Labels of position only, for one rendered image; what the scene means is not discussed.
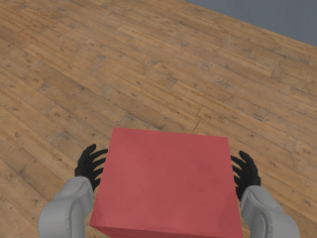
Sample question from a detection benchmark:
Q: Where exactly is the robot right forearm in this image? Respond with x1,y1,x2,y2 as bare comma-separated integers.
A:
240,185,300,238

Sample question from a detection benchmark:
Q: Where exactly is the left robot hand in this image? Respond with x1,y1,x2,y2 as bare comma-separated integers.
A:
74,144,108,192

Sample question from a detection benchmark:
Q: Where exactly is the carton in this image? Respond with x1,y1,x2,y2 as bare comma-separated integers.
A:
89,127,244,238

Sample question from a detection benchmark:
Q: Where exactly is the robot left forearm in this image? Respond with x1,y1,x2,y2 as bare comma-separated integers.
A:
38,176,94,238

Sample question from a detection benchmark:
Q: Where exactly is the right robot hand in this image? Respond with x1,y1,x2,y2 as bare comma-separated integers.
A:
231,151,262,201

